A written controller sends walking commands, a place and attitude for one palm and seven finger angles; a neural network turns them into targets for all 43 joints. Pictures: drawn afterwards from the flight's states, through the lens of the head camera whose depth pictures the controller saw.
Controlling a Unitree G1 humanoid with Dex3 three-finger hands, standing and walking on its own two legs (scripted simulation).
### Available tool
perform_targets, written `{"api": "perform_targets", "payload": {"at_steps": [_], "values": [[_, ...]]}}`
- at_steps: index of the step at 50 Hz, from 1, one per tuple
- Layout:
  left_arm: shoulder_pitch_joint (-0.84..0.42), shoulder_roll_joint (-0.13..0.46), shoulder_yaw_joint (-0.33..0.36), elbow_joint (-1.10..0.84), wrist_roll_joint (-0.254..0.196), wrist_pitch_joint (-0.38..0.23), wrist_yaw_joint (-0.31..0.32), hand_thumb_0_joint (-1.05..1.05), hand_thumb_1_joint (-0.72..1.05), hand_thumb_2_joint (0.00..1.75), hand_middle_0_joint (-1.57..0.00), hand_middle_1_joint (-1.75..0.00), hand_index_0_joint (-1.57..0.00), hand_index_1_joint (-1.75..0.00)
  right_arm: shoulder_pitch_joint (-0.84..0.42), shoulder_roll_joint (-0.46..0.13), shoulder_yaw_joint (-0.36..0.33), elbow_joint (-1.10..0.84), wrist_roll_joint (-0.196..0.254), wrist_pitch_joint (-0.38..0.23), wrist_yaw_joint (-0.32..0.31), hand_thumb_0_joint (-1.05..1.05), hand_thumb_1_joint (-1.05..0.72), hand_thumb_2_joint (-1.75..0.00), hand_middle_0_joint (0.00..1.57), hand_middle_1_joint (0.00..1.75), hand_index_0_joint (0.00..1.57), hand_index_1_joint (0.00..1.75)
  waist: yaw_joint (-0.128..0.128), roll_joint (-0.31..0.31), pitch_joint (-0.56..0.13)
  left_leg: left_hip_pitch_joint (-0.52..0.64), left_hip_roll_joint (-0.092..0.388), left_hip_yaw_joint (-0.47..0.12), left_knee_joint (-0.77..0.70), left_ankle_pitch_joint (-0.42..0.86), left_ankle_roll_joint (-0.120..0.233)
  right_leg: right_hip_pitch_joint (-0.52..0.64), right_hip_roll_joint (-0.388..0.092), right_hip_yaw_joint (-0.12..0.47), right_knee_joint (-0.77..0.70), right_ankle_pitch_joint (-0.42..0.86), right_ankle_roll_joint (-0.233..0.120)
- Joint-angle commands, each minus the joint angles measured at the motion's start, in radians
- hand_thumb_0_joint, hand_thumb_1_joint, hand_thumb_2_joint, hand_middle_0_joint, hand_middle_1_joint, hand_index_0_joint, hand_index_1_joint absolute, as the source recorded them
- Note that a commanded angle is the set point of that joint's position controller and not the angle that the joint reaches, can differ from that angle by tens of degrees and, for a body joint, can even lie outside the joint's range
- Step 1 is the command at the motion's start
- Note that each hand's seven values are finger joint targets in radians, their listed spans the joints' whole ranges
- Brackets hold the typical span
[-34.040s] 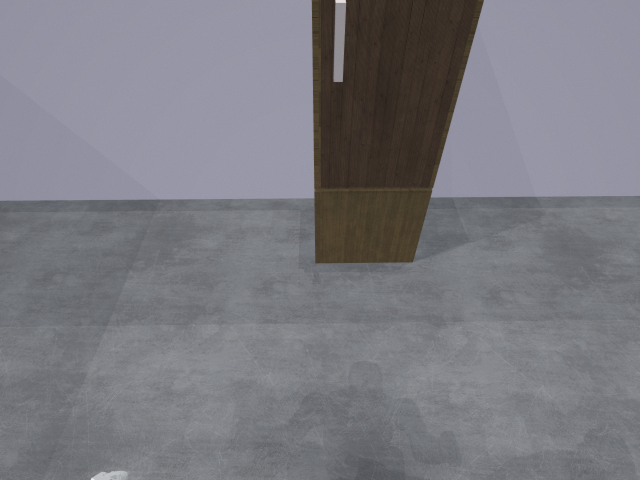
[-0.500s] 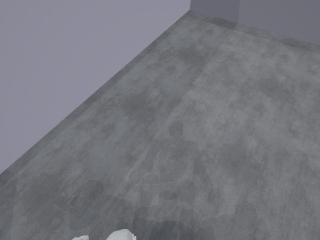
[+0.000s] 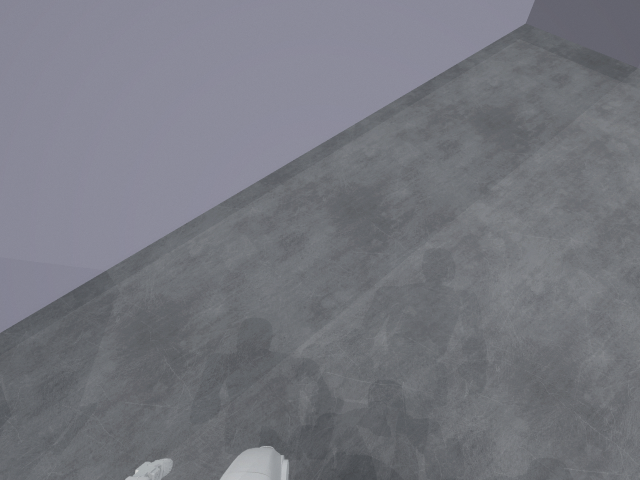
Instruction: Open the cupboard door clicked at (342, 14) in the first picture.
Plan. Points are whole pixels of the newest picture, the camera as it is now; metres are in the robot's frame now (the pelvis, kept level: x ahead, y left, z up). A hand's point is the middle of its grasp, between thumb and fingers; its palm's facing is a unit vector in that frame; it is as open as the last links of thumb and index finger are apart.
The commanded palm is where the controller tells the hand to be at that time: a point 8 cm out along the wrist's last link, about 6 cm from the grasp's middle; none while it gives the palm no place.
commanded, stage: turn to face it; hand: left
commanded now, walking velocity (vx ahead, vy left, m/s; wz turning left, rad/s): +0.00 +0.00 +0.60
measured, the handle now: out of the picture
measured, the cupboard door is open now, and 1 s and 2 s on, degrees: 50 50 50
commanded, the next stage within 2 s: none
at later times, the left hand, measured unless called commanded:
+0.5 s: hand out of the picture +0.06 +0.21 -0.15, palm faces +0.32 -0.90 -0.30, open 7.4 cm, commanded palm none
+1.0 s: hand out of the picture +0.00 +0.20 -0.16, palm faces +0.59 -0.76 -0.29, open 7.4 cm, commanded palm none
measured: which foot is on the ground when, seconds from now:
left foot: up 0.00-0.12, down 0.14-0.42, up 0.44-0.68, down 0.70-0.98, up 1.00-1.00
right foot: down 0.00-0.14, up 0.16-0.40, down 0.42-0.70, up 0.72-0.96, down 0.98-1.00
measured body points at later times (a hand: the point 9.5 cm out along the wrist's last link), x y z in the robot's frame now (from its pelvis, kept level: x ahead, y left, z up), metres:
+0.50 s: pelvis +0.02 -0.03 -0.01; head +0.07 -0.03 +0.44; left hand +0.04 +0.25 -0.13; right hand +0.18 -0.26 -0.16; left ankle -0.02 +0.10 -0.69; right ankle +0.07 -0.15 -0.73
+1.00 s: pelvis +0.05 -0.03 -0.01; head +0.09 -0.01 +0.44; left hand -0.03 +0.24 -0.14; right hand +0.26 -0.20 -0.15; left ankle -0.02 +0.09 -0.73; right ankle +0.13 -0.14 -0.74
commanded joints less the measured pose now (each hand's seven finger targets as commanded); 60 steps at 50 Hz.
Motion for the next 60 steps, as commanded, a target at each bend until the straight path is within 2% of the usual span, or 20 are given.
{"api": "perform_targets", "payload": {"at_steps": [1, 5, 7, 8, 12, 18, 19, 21, 26, 32, 33, 35, 36, 40, 46, 47, 49, 52, 57, 60], "values": [[0.087, 0.213, 0.055, -0.034, -0.001, -0.027, 0.014, 0.0, 0.9, 0.9, -0.2, -0.3, -0.2, -0.3, -0.081, -0.012, 0.008, -0.106, 0.011, -0.049, 0.003, 0.0, -0.9, -0.9, 0.2, 0.3, 0.2, 0.3, 0.061, -0.211, -0.171, 0.02, -0.009, 0.081, -0.278, 0.001, -0.011, 0.259, -0.226, 0.101, -0.119, 0.713, -0.124], [0.055, 0.217, 0.064, -0.028, -0.018, -0.019, 0.005, 0.0, 0.9, 0.9, -0.2, -0.3, -0.2, -0.3, 0.041, -0.072, -0.005, -0.081, 0.007, -0.059, 0.0, 0.0, -0.9, -0.9, 0.2, 0.3, 0.2, 0.3, -0.013, -0.138, -0.197, 0.31, 0.006, 0.062, -0.619, 0.333, 0.028, 0.103, -0.203, -0.003, 0.062, 0.529, -0.023], [-0.003, 0.109, 0.034, -0.104, -0.022, -0.004, -0.001, 0.0, 0.9, 0.9, -0.2, -0.3, -0.2, -0.3, 0.169, -0.258, -0.052, -0.066, -0.007, -0.061, -0.016, 0.0, -0.9, -0.9, 0.2, 0.3, 0.2, 0.3, -0.087, 0.319, -0.229, 0.506, 0.424, -0.455, -0.694, 0.895, 0.286, -0.309, -0.005, -0.009, 0.465, -0.38, 0.087], [-0.066, 0.135, 0.034, -0.131, -0.012, 0.008, 0.005, 0.0, 0.9, 0.9, -0.2, -0.3, -0.2, -0.3, 0.198, -0.257, -0.05, -0.054, -0.01, -0.06, -0.024, 0.0, -0.9, -0.9, 0.2, 0.3, 0.2, 0.3, -0.097, 0.164, -0.202, 0.44, 0.421, -0.437, -0.676, 0.726, 0.308, -0.316, -0.005, 0.077, 0.563, -0.338, 0.071], [-0.043, 0.109, 0.04, -0.065, -0.019, 0.012, -0.005, 0.0, 0.9, 0.9, -0.2, -0.3, -0.2, -0.3, 0.057, -0.178, -0.029, -0.074, -0.01, -0.074, -0.047, 0.0, -0.9, -0.9, 0.2, 0.3, 0.2, 0.3, -0.018, 0.185, -0.175, 0.367, 0.234, -0.265, -0.646, 0.773, 0.214, -0.259, 0.022, 0.107, 0.485, -0.166, 0.067], [0.057, 0.11, 0.043, -0.038, -0.023, 0.006, -0.006, 0.0, 0.9, 0.9, -0.2, -0.3, -0.2, -0.3, -0.023, -0.182, -0.038, -0.092, -0.009, -0.052, -0.04, 0.0, -0.9, -0.9, 0.2, 0.3, 0.2, 0.3, 0.035, 0.146, -0.141, 0.138, 0.17, -0.284, -0.627, 0.476, 0.163, 0.071, 0.103, 0.055, 0.037, -0.035, 0.04], [0.099, 0.135, 0.051, -0.031, -0.019, -0.002, -0.001, 0.0, 0.9, 0.9, -0.2, -0.3, -0.2, -0.3, -0.045, -0.161, -0.036, -0.104, -0.003, -0.049, -0.037, 0.0, -0.9, -0.9, 0.2, 0.3, 0.2, 0.3, 0.062, 0.084, -0.136, 0.054, 0.118, -0.262, -0.563, 0.356, 0.121, 0.175, 0.069, 0.08, -0.131, 0.037, 0.032], [0.112, 0.281, 0.074, -0.043, 0.001, -0.012, 0.013, 0.0, 0.9, 0.9, -0.2, -0.3, -0.2, -0.3, -0.052, -0.076, -0.024, -0.142, 0.005, -0.047, -0.02, 0.0, -0.9, -0.9, 0.2, 0.3, 0.2, 0.3, 0.087, -0.339, -0.116, -0.118, -0.07, -0.037, -0.087, -0.12, 0.012, 0.166, -0.37, 0.504, -0.387, -0.002, -0.158], [-0.011, 0.174, 0.043, -0.074, -0.003, -0.018, 0.018, 0.0, 0.9, 0.9, -0.2, -0.3, -0.2, -0.3, -0.039, -0.045, -0.013, -0.101, 0.004, -0.032, 0.0, 0.0, -0.9, -0.9, 0.2, 0.3, 0.2, 0.3, 0.012, -0.267, -0.096, -0.034, 0.024, -0.001, 0.001, -0.011, -0.01, 0.092, -0.218, 0.141, -0.238, 0.405, -0.137], [0.05, 0.229, 0.065, -0.034, -0.009, -0.016, 0.006, 0.0, 0.9, 0.9, -0.2, -0.3, -0.2, -0.3, 0.006, -0.039, 0.0, -0.092, 0.008, -0.051, 0.003, 0.0, -0.9, -0.9, 0.2, 0.3, 0.2, 0.3, 0.014, -0.182, -0.159, 0.203, -0.021, 0.088, -0.512, 0.185, 0.008, 0.14, -0.216, 0.039, -0.051, 0.469, -0.066], [0.039, 0.212, 0.062, -0.039, -0.015, -0.012, 0.002, 0.0, 0.9, 0.9, -0.2, -0.3, -0.2, -0.3, 0.05, -0.076, -0.011, -0.083, 0.006, -0.057, 0.003, 0.0, -0.9, -0.9, 0.2, 0.3, 0.2, 0.3, -0.011, -0.101, -0.182, 0.327, 0.015, 0.031, -0.62, 0.324, 0.028, 0.051, -0.191, -0.001, 0.057, 0.38, -0.017], [-0.031, 0.116, 0.033, -0.117, -0.02, 0.003, -0.002, 0.0, 0.9, 0.9, -0.2, -0.3, -0.2, -0.3, 0.186, -0.261, -0.055, -0.066, -0.009, -0.061, -0.017, 0.0, -0.9, -0.9, 0.2, 0.3, 0.2, 0.3, -0.089, 0.292, -0.21, 0.477, 0.423, -0.48, -0.705, 0.809, 0.287, -0.314, -0.002, 0.013, 0.467, -0.375, 0.079], [-0.082, 0.13, 0.037, -0.129, -0.013, 0.011, 0.0, 0.0, 0.9, 0.9, -0.2, -0.3, -0.2, -0.3, 0.202, -0.262, -0.056, -0.055, -0.012, -0.064, -0.028, 0.0, -0.9, -0.9, 0.2, 0.3, 0.2, 0.3, -0.095, 0.166, -0.205, 0.425, 0.41, -0.474, -0.706, 0.664, 0.302, -0.334, -0.005, 0.084, 0.565, -0.315, 0.066], [-0.055, 0.11, 0.041, -0.067, -0.018, 0.017, -0.009, 0.0, 0.9, 0.9, -0.2, -0.3, -0.2, -0.3, 0.051, -0.168, -0.028, -0.077, -0.012, -0.073, -0.047, 0.0, -0.9, -0.9, 0.2, 0.3, 0.2, 0.3, -0.014, 0.184, -0.143, 0.307, 0.223, -0.27, -0.684, 0.631, 0.202, -0.248, 0.016, 0.111, 0.478, -0.143, 0.062], [0.045, 0.103, 0.042, -0.04, -0.024, 0.003, -0.007, 0.0, 0.9, 0.9, -0.2, -0.3, -0.2, -0.3, -0.002, -0.179, -0.039, -0.084, -0.008, -0.055, -0.041, 0.0, -0.9, -0.9, 0.2, 0.3, 0.2, 0.3, 0.025, 0.144, -0.166, 0.185, 0.164, -0.287, -0.627, 0.512, 0.163, 0.064, 0.103, 0.049, 0.014, -0.02, 0.039], [0.09, 0.131, 0.049, -0.033, -0.021, -0.006, 0.0, 0.0, 0.9, 0.9, -0.2, -0.3, -0.2, -0.3, -0.021, -0.155, -0.036, -0.093, -0.001, -0.053, -0.037, 0.0, -0.9, -0.9, 0.2, 0.3, 0.2, 0.3, 0.053, 0.086, -0.17, 0.111, 0.117, -0.268, -0.558, 0.426, 0.123, 0.171, 0.071, 0.081, -0.15, 0.06, 0.031], [0.112, 0.277, 0.075, -0.038, 0.0, -0.017, 0.013, 0.0, 0.9, 0.9, -0.2, -0.3, -0.2, -0.3, -0.032, -0.068, -0.024, -0.132, 0.006, -0.051, -0.021, 0.0, -0.9, -0.9, 0.2, 0.3, 0.2, 0.3, 0.075, -0.325, -0.129, -0.114, -0.08, -0.038, -0.12, -0.109, 0.01, 0.21, -0.361, 0.487, -0.365, 0.091, -0.157], [0.009, 0.186, 0.046, -0.063, -0.008, -0.018, 0.017, 0.0, 0.9, 0.9, -0.2, -0.3, -0.2, -0.3, -0.034, -0.074, -0.026, -0.101, -0.002, -0.033, -0.009, 0.0, -0.9, -0.9, 0.2, 0.3, 0.2, 0.3, 0.015, -0.287, -0.076, -0.113, 0.009, -0.061, 0.151, -0.013, 0.005, 0.087, -0.243, 0.278, -0.284, 0.245, -0.156], [0.074, 0.218, 0.057, -0.033, -0.001, -0.024, 0.015, 0.0, 0.9, 0.9, -0.2, -0.3, -0.2, -0.3, -0.085, -0.013, 0.003, -0.105, 0.012, -0.045, 0.005, 0.0, -0.9, -0.9, 0.2, 0.3, 0.2, 0.3, 0.054, -0.214, -0.136, 0.027, -0.013, 0.063, -0.265, 0.012, -0.009, 0.225, -0.223, 0.107, -0.143, 0.629, -0.127], [0.069, 0.231, 0.064, -0.022, -0.011, -0.017, 0.007, 0.0, 0.9, 0.9, -0.2, -0.3, -0.2, -0.3, -0.009, -0.04, 0.001, -0.09, 0.008, -0.054, 0.002, 0.0, -0.9, -0.9, 0.2, 0.3, 0.2, 0.3, 0.014, -0.188, -0.162, 0.211, -0.031, 0.085, -0.525, 0.214, 0.012, 0.157, -0.209, 0.031, -0.023, 0.542, -0.057]]}}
